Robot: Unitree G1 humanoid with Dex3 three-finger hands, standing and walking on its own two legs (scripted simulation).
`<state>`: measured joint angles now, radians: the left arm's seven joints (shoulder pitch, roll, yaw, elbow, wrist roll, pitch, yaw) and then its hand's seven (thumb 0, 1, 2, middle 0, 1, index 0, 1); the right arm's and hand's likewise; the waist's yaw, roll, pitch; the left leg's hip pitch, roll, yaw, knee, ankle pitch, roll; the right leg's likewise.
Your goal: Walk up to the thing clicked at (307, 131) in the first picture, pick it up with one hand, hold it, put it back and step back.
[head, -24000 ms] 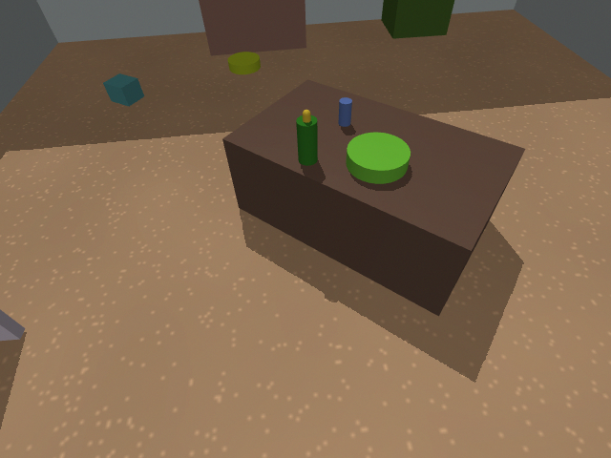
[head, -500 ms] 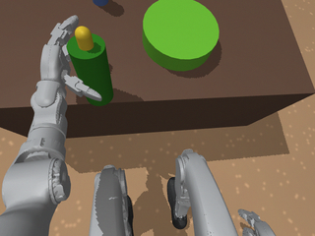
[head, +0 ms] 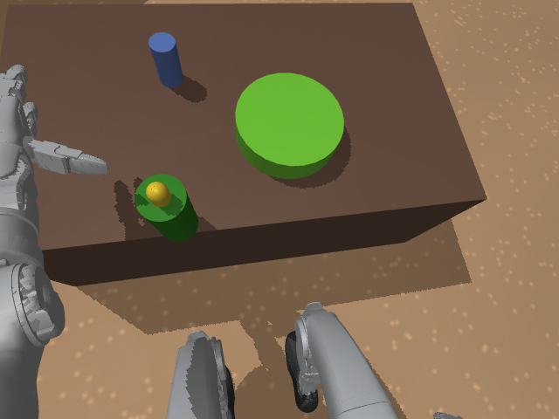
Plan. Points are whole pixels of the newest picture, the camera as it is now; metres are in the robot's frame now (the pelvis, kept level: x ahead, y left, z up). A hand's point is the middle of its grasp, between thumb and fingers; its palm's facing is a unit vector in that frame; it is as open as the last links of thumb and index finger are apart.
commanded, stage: home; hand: left
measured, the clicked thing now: (169, 209) +0.45 +0.12 -0.12
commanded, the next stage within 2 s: none
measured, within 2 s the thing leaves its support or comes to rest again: neither
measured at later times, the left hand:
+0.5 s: hand (50, 235) +0.38 +0.22 +0.03, palm faces +0.13 -0.95 -0.29, open 16.8 cm
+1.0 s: hand (90, 409) +0.20 +0.18 +0.04, palm faces +0.18 -0.95 -0.26, open 16.7 cm
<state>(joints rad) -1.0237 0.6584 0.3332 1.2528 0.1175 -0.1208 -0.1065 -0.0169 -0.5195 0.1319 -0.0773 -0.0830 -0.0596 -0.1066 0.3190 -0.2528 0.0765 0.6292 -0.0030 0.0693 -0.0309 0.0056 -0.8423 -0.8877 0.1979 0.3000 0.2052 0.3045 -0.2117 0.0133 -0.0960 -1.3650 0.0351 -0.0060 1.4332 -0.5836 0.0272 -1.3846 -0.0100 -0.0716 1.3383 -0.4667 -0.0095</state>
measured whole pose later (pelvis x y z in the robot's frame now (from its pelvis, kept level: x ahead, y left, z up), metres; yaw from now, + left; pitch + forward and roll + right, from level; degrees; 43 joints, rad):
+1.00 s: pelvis +0.06 -0.02 +0.12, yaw +4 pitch +5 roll -1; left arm 0.38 0.20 -0.03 0.21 -0.04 0.16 0.12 -0.01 -0.40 0.14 -0.07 -0.07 -0.08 -0.08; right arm 0.18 -0.20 0.04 0.55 0.03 -0.04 -0.15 0.01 -0.90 -0.90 0.20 0.30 0.21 0.30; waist 0.01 0.01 -0.04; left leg -0.45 0.01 -0.02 0.79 -0.43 0.00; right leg -0.48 -0.01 -0.09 0.76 -0.37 -0.02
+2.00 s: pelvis +0.04 -0.02 +0.16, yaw +5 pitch -3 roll +0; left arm 0.19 0.32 -0.01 1.10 0.03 0.00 0.02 -0.01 -0.50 0.07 -0.06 -0.06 -0.06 -0.06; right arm 0.19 -0.32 -0.01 1.06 -0.03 0.01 -0.01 0.01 -0.91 -0.90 0.20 0.30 0.21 0.30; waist 0.02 0.03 0.01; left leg -0.11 -0.01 -0.02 0.37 -0.21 0.00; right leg -0.15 -0.02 -0.09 0.38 -0.18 -0.01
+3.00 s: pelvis +0.06 -0.02 +0.16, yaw +5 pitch -2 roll +0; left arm 0.10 0.33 0.00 1.17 0.01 -0.01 0.01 -0.01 -0.52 0.08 -0.09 -0.09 -0.09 -0.09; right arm 0.13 -0.35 0.01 1.13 -0.02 -0.01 -0.01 0.01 -0.91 -0.90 0.20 0.30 0.21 0.30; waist 0.01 0.03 0.03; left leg -0.06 0.00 -0.02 0.29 -0.19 -0.01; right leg -0.11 -0.01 -0.09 0.32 -0.17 -0.02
